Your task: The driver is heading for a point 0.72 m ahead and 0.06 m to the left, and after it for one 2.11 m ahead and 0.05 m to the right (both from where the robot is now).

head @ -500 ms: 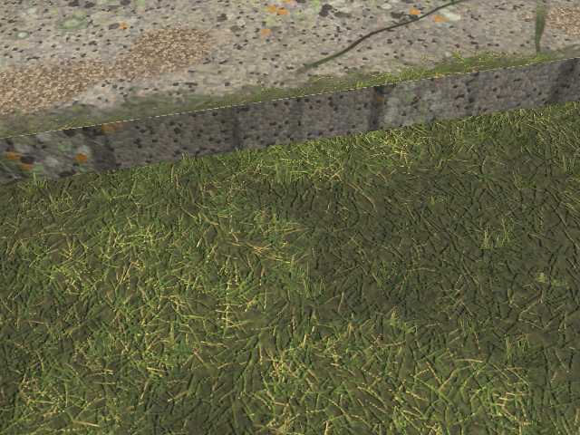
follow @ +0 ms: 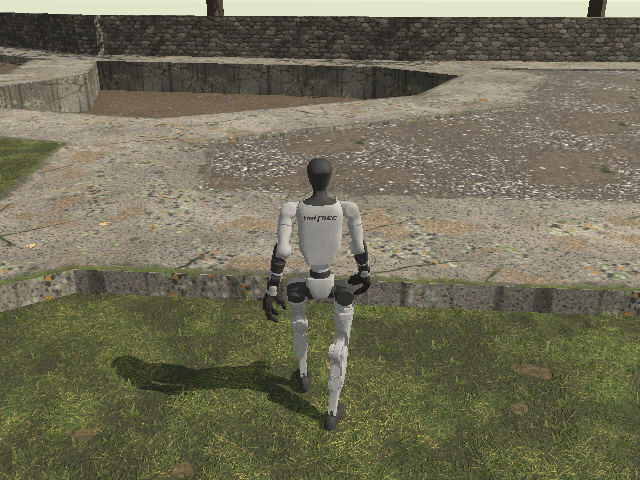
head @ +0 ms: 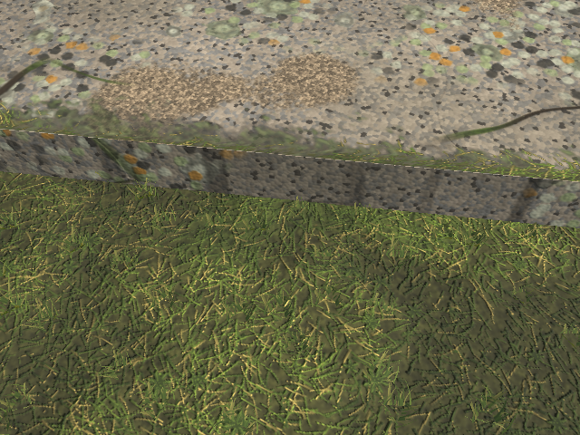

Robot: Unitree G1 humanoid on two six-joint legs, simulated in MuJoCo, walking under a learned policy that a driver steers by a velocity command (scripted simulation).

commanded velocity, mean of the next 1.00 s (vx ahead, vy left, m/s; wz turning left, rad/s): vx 0.48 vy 0.00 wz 0.26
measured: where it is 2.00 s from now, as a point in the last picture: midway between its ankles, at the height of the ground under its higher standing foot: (270, 365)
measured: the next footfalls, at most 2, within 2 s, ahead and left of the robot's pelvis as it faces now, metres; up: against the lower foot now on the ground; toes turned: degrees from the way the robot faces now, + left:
left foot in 0.06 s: +0.18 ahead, +0.07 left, +0.00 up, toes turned +8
right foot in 0.60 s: +0.54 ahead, -0.02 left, +0.00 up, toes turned +14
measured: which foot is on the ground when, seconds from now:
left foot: up 0.00-0.04, down 0.06-0.60, up 0.62-1.00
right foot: down 0.00-0.08, up 0.10-0.58, down 0.60-1.00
